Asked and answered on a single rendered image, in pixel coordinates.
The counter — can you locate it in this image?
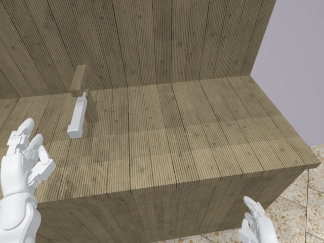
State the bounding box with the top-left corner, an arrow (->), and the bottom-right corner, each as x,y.
0,0 -> 321,243

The tap lever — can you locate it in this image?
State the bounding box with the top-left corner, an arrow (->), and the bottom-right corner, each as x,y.
67,92 -> 87,139

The left robot hand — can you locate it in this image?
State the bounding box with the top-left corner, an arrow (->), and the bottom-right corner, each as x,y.
1,118 -> 56,197

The right robot hand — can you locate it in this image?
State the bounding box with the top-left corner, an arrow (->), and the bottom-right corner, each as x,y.
238,196 -> 278,243

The robot left forearm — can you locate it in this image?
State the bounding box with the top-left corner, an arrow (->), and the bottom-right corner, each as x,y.
0,192 -> 41,243

